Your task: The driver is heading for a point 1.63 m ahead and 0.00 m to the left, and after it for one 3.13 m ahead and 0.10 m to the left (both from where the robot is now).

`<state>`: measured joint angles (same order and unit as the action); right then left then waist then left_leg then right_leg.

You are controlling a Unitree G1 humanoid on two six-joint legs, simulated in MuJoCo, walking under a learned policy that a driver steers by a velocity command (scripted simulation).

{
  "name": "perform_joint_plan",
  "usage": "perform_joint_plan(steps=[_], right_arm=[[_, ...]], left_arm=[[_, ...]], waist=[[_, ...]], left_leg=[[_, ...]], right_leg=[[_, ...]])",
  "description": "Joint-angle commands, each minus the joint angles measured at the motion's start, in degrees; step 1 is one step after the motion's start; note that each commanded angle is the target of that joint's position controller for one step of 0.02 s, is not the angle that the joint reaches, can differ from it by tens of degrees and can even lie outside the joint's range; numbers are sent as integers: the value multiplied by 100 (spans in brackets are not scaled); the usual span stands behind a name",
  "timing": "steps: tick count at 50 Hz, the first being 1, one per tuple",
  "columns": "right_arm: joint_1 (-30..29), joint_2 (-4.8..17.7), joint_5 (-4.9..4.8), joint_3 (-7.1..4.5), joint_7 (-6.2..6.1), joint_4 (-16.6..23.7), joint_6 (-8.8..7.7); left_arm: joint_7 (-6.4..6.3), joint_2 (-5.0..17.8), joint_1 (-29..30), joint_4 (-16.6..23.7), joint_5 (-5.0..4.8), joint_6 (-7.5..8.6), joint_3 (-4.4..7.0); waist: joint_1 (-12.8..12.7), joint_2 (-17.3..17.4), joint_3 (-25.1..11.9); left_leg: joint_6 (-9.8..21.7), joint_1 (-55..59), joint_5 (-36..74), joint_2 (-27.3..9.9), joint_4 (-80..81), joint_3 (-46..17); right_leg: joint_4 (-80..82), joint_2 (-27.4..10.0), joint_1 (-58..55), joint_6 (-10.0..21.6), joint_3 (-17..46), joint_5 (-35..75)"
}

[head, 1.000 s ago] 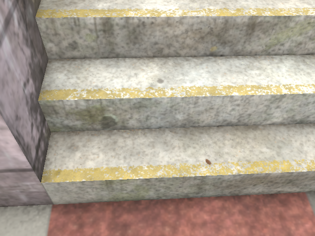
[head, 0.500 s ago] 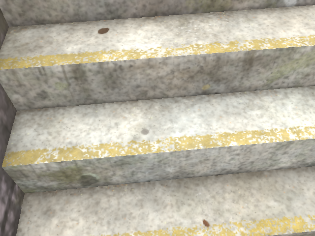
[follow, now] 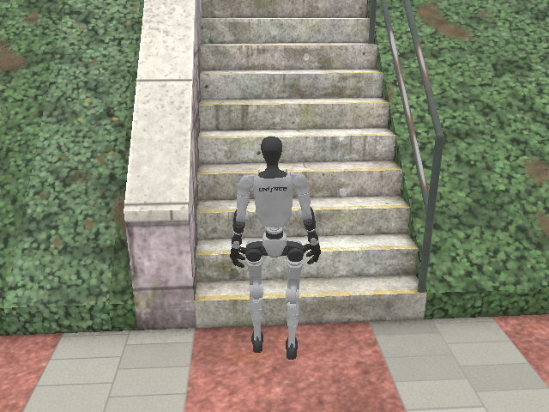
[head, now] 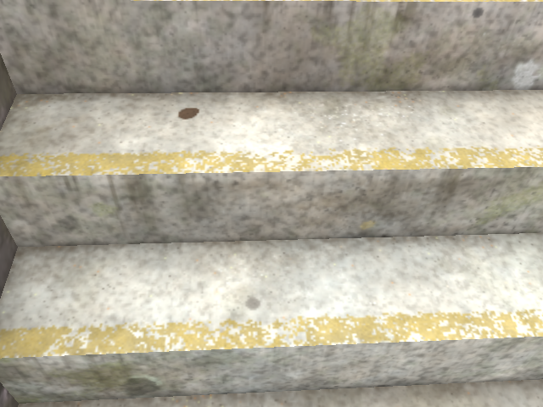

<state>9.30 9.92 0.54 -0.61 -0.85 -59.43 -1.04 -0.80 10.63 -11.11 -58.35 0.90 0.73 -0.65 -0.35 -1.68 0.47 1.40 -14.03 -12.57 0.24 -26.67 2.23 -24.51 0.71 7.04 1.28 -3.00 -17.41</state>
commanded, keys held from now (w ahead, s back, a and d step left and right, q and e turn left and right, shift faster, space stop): no key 1.00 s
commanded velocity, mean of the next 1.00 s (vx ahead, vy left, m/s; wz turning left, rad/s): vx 0.02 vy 0.00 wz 0.00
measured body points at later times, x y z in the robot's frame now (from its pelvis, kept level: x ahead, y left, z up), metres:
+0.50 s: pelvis -0.01 +0.02 +0.00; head +0.00 +0.02 +0.45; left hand +0.02 +0.26 -0.15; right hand +0.09 -0.23 -0.14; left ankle +0.02 +0.10 -0.74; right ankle -0.05 -0.10 -0.74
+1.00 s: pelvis -0.02 +0.03 +0.00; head +0.00 +0.03 +0.45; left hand -0.01 +0.27 -0.15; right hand +0.06 -0.22 -0.14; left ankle +0.02 +0.10 -0.74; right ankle -0.05 -0.10 -0.74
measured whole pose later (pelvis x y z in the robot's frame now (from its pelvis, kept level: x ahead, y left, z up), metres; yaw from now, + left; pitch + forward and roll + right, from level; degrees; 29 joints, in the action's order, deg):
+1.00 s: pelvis -0.02 +0.03 +0.00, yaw +0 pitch +0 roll +0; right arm 9.5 11.4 1.2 -0.3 -1.6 -60.1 -0.5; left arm -2.3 11.3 -14.3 -63.8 0.2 0.4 1.8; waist -1.0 -0.4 1.4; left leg 3.6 -13.1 -8.5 2.8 -21.5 3.0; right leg -22.8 -1.8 7.8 -1.1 -1.9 -14.9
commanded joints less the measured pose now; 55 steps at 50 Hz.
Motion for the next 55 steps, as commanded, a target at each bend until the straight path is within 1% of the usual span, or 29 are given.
perform_joint_plan(steps=[1, 4, 5, 7, 10, 13, 14, 15, 20, 28, 29, 36, 45, 46, 47, 55], right_arm=[[-112, 692, -13, -141, -23, 163, -105], [-91, 693, -8, -154, -61, 110, -71], [-119, 725, 14, -163, -52, 107, -68], [-173, 731, 6, -175, -53, 100, -49], [-228, 736, 7, -181, -53, 88, -19], [-289, 752, 19, -183, -54, 92, 22], [-304, 794, 40, -190, -31, 101, 21], [-315, 757, 23, -180, -33, 101, 34], [-383, 760, 40, -160, -46, 110, 61], [-382, 754, 48, -137, -57, 120, 38], [-331, 743, 37, -126, -64, 94, 22], [-220, 738, 41, -100, -71, 80, 17], [-40, 724, 40, -71, -78, 111, 11], [-2, 717, 73, -62, -82, 125, 7], [16, 724, 78, -61, -86, 128, 6], [130, 717, 60, -45, -96, 216, 1]], left_arm=[[-54, 691, -222, 69, -22, -42, 193], [-41, 628, -217, -15, -49, -45, 227], [-50, 587, -226, -30, -43, -48, 223], [-65, 602, -210, -76, -25, -71, 239], [-85, 635, -227, -136, -23, -96, 251], [-93, 666, -240, -194, -24, -89, 255], [-101, 725, -240, -206, -12, -110, 269], [-99, 750, -235, -222, -22, -125, 282], [-103, 721, -237, -262, -16, -111, 285], [-120, 690, -290, -310, -14, -74, 287], [-133, 664, -319, -327, -34, -62, 284], [-143, 636, -416, -374, -38, -33, 291], [-164, 614, -557, -422, -54, -30, 313], [-166, 628, -524, -422, -63, -15, 323], [-166, 614, -530, -423, -68, -6, 324], [-174, 613, -601, -456, -78, 3, 357]], waist=[[-66, 415, -285], [-30, 296, -446], [-66, 239, -488], [-57, 197, -420], [-58, 186, -299], [-57, 173, -171], [-68, 155, -147], [-29, 206, -95], [-47, 198, -7], [-74, 188, 34], [-78, 184, 55], [-81, 164, 48], [-81, 161, 56], [-42, 121, 74], [-49, 145, 72], [-59, 156, 32]], left_leg=[[182, 778, 2495, -559, 266, -612], [228, 1024, 2845, -577, 211, -613], [251, 1022, 2862, -592, 227, -641], [259, 1007, 2725, -578, 272, -626], [238, 956, 2432, -549, 363, -608], [216, 908, 2110, -521, 461, -598], [218, 864, 2031, -506, 476, -588], [202, 869, 1925, -489, 488, -552], [181, 763, 1449, -463, 614, -562], [178, 643, 922, -442, 782, -589], [170, 635, 855, -430, 816, -610], [193, 595, 644, -405, 872, -630], [223, 538, 563, -393, 914, -667], [212, 561, 500, -387, 931, -655], [211, 558, 475, -384, 936, -663], [239, 583, 647, -382, 936, -699]], right_leg=[[442, -448, 208, -19, 373, 1446], [429, -465, 161, -48, 363, 1672], [456, -454, 92, -51, 379, 1644], [486, -456, 111, -76, 375, 1582], [549, -468, 162, -92, 380, 1411], [621, -481, 242, -95, 383, 1214], [609, -455, 236, -75, 387, 1160], [609, -489, 308, -77, 382, 1124], [675, -512, 391, -86, 402, 815], [720, -546, 466, -94, 416, 527], [725, -529, 496, -83, 424, 463], [699, -549, 575, -92, 428, 395], [652, -557, 617, -110, 437, 415], [645, -552, 666, -106, 429, 436], [644, -557, 667, -106, 432, 444], [587, -571, 646, -134, 446, 529]])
